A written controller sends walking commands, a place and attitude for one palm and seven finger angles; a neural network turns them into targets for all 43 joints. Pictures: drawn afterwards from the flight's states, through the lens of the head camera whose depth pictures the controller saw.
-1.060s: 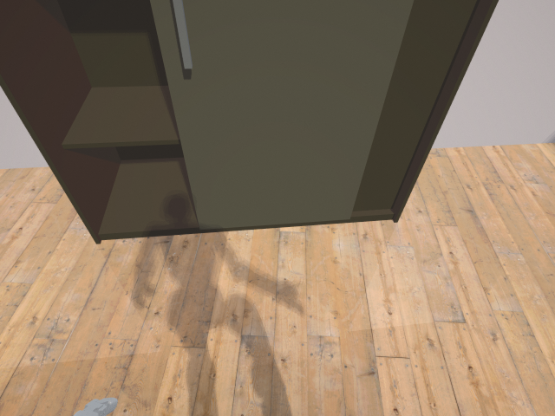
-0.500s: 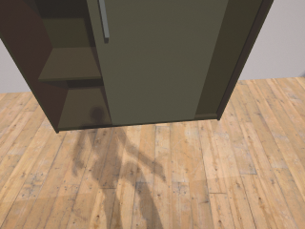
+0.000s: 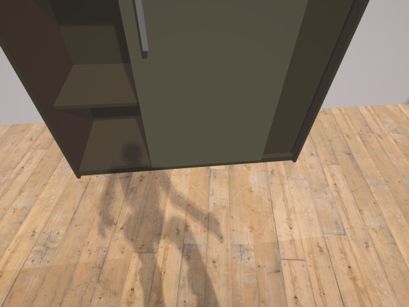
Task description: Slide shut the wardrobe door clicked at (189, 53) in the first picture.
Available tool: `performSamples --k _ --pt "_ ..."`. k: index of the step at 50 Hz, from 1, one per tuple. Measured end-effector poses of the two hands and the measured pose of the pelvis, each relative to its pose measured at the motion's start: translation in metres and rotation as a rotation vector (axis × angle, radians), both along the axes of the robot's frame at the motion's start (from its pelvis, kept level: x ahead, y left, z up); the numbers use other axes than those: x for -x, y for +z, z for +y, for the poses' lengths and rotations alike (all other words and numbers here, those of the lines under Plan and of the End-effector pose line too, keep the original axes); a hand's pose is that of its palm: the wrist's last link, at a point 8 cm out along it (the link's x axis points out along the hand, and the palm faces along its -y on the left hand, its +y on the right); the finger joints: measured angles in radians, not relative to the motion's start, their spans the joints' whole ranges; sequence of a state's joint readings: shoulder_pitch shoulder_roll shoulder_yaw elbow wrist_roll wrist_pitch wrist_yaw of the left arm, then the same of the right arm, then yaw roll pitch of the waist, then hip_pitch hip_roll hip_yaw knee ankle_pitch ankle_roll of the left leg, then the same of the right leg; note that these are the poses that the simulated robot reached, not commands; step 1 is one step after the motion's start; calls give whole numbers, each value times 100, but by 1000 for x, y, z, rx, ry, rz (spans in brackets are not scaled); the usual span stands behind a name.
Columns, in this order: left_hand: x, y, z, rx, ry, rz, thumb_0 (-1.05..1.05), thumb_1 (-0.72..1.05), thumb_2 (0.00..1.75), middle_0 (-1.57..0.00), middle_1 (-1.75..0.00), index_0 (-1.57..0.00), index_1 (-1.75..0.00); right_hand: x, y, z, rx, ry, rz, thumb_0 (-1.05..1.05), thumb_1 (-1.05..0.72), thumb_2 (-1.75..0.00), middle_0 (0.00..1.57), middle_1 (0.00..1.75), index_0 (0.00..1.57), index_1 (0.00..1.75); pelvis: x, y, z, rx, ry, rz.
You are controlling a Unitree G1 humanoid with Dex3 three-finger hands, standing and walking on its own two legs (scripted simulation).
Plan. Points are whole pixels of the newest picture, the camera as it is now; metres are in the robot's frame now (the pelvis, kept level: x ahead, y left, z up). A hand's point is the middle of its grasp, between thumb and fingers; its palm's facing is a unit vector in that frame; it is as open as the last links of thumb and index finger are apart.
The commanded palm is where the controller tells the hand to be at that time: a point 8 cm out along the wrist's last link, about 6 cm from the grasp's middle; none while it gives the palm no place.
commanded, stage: look at it before walking up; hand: right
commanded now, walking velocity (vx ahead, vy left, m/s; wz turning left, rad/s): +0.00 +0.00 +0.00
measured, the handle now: (139, 5) +1.00 +0.29 +0.19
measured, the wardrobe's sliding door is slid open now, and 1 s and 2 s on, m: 0.44 0.44 0.44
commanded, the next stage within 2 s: walk to a spot facing it in 0.38 s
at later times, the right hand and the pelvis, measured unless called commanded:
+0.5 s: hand out of the picture +0.08 -0.25 -0.15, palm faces -0.02 +0.94 -0.34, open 7.3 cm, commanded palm none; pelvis +0.01 +0.00 +0.00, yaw +0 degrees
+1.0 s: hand out of the picture +0.07 -0.17 -0.17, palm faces -0.17 +0.95 -0.28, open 7.3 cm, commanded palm none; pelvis -0.01 +0.02 -0.02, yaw +13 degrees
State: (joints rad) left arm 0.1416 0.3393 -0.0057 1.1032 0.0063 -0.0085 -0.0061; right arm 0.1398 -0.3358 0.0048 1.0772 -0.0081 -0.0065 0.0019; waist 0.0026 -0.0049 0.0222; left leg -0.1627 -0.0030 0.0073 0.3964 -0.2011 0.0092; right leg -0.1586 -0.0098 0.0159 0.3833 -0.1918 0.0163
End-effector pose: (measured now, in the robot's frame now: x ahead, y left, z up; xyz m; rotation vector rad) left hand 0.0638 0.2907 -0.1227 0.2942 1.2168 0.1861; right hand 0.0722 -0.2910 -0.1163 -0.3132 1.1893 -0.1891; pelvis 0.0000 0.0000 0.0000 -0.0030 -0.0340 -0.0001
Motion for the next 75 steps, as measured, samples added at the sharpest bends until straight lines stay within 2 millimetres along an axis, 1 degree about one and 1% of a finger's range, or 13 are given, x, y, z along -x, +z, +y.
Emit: performSamples --k 16,31,35,40,43,47,49,55,62,66,69,72,75 --pt "-14 5 -1 -11 -7 -16 1 90 90 -21 -30 -20 -30 0 -2 -3 -3 -5 14 0 -91 -90 21 30 21 30 -5 1 -3 -2 1 0" --pt "-15 1 -7 -7 16 -21 1 90 90 -21 -30 -20 -30 2 -5 -4 1 -5 43 0 -91 -90 20 30 21 30 -6 -1 -5 -2 33 8" --pt "-3 -6 -18 17 62 -29 1 90 90 -21 -30 -20 -30 4 -15 7 -25 21 80 0 -91 -90 20 30 21 30 -3 -5 -6 2 73 16" --pt "22 -20 -28 62 131 -17 1 90 90 -21 -30 -20 -30 3 -27 28 -60 66 111 0 -91 -90 20 30 20 30 3 -13 -2 26 133 16" --pt "40 -31 -27 93 178 -7 1 90 90 -21 -30 -20 -30 0 -27 44 -66 89 115 0 -91 -90 20 30 21 30 7 -17 6 32 173 10" --pt "57 -50 -17 122 236 9 1 90 90 -21 -30 -20 -30 -3 -30 65 -56 126 85 0 -91 -90 20 30 21 30 10 -28 19 24 219 15" --pt "63 -49 -13 126 259 19 1 90 90 -21 -30 -20 -30 0 -27 72 -55 132 86 0 -91 -90 20 30 21 30 13 -24 22 20 224 16" --pt "70 -27 -3 112 307 -15 1 90 90 -21 -29 -20 -30 1 -15 84 -67 167 107 0 -91 -90 21 30 21 30 18 -8 25 36 283 36" --pt "70 -12 -1 63 365 -80 1 90 90 -20 -29 -20 -30 -15 -15 78 -74 231 99 0 -91 -90 21 30 21 30 20 -5 14 32 358 53" --pt "69 -4 -10 35 392 -121 1 90 90 -20 -29 -20 -30 -30 -20 65 -79 269 88 0 -91 -90 21 30 21 30 20 -6 0 24 406 60" --pt "72 3 -23 11 412 -152 1 90 90 -20 -29 -20 -30 -43 -27 53 -90 302 82 0 -91 -90 21 30 21 30 19 -9 -15 13 441 66" --pt "85 8 -42 -17 442 -173 1 90 90 -20 -29 -20 -30 -61 -36 42 -108 337 79 0 -91 -90 20 30 21 30 15 -12 -29 -1 474 62" --pt "113 17 -62 -23 496 -142 1 90 90 -21 -29 -20 -30 -84 -30 41 -128 394 69 1 -91 -90 20 30 20 30 7 -4 -36 -31 512 53"
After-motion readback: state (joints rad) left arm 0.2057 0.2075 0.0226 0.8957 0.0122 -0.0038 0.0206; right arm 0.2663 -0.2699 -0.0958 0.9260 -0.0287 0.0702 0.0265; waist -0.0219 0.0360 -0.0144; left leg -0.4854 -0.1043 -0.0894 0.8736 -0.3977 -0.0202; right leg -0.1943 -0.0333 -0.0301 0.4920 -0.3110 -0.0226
